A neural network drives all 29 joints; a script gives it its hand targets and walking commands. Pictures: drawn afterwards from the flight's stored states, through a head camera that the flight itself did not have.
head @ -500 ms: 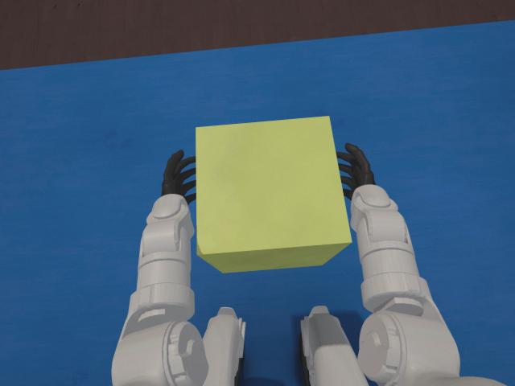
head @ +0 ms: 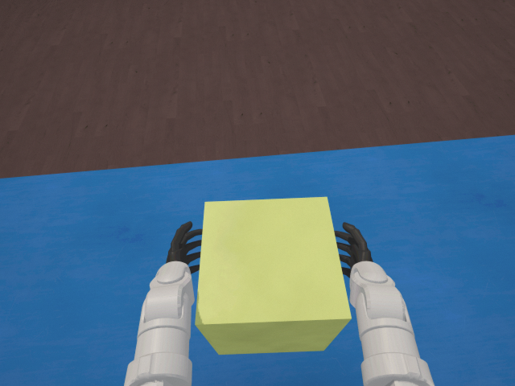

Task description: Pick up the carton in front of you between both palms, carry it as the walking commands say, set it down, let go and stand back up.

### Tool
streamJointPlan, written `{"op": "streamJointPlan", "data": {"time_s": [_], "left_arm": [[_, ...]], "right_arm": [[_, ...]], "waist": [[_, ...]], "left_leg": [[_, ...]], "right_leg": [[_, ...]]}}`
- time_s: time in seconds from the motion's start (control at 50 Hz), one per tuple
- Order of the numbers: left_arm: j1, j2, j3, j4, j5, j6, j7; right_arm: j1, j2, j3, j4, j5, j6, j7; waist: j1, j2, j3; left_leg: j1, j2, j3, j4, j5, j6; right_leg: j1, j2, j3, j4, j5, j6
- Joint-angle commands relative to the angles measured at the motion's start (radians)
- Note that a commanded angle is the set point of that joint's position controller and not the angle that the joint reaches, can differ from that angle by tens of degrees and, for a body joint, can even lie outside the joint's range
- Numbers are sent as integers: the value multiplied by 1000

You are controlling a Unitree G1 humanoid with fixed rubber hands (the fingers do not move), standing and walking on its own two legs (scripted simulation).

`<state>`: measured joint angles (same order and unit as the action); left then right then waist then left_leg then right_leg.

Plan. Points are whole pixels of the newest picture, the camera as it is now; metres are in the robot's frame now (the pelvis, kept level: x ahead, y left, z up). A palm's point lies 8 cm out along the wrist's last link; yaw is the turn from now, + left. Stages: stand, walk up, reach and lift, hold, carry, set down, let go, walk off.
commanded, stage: reach and lift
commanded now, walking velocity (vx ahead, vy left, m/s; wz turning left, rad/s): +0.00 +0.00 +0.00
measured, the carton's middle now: (268, 281) +0.32 +0.00 -0.07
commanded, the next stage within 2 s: hold in 1.08 s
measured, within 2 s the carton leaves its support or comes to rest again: neither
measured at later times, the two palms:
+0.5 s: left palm (174, 264) +0.29 +0.15 +0.04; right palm (369, 265) +0.29 -0.15 +0.04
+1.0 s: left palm (172, 258) +0.30 +0.15 +0.05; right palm (369, 259) +0.30 -0.15 +0.05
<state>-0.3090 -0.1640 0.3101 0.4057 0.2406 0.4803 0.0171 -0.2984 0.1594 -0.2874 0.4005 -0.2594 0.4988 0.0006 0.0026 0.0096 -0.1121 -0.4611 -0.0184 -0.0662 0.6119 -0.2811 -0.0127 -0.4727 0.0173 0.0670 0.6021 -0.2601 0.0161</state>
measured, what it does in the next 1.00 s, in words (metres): stands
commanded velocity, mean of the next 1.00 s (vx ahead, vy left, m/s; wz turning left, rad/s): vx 0.00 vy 0.00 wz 0.00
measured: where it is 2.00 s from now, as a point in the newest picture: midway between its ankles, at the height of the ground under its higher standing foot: outside the picture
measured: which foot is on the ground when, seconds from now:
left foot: down 0.00-1.00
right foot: down 0.00-1.00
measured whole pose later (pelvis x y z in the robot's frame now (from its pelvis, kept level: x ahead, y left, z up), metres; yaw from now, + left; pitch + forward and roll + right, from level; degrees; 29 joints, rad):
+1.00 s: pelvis +0.01 +0.00 +0.02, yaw +0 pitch -5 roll +0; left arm -0.27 -0.15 0.24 0.29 0.29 0.67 -0.01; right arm -0.25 0.15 -0.21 0.27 -0.28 0.69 0.01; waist 0.00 0.00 0.02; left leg -0.07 -0.01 -0.07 0.37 -0.20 -0.01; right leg -0.08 0.01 0.06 0.36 -0.18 0.01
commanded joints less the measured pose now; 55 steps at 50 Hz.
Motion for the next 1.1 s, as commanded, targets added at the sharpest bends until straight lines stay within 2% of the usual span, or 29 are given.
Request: {"op": "streamJointPlan", "data": {"time_s": [0.0,0.12,0.2,0.36,0.5,0.8,1.08], "left_arm": [[-405,-1012,-624,24,-186,39,-253],[-381,-977,-560,33,-158,103,-261],[-455,-974,-510,58,-138,108,-273],[-556,-991,-528,38,-149,101,-281],[-527,-963,-530,22,-144,112,-280],[-401,-929,-575,-97,-174,146,-270],[-377,-933,-617,-171,-203,183,-258]], "right_arm": [[-487,958,628,-52,215,10,238],[-447,933,556,-36,188,78,245],[-519,930,506,-8,169,84,259],[-617,956,528,-28,177,79,263],[-583,948,532,-44,173,91,253],[-445,931,573,-152,206,129,235],[-430,908,611,-232,232,162,234]], "waist": [[-1,3,-310],[-7,-1,-112],[-3,6,-57],[-4,-3,-128],[-4,-13,-136],[-2,-11,-145],[-5,-2,-134]], "left_leg": [[241,-80,-9,-140,306,4],[270,-70,-9,-233,175,9],[262,-66,-2,-247,76,16],[297,-66,6,-236,73,17],[329,-72,11,-248,121,16],[404,-82,3,-275,295,7],[433,-80,-9,-290,324,1]], "right_leg": [[312,86,1,-123,283,-13],[344,82,-2,-209,162,-23],[335,75,-8,-219,63,-28],[375,75,-11,-213,62,-24],[408,74,-10,-232,116,-18],[483,78,1,-261,300,-6],[497,85,0,-273,302,-8]]}}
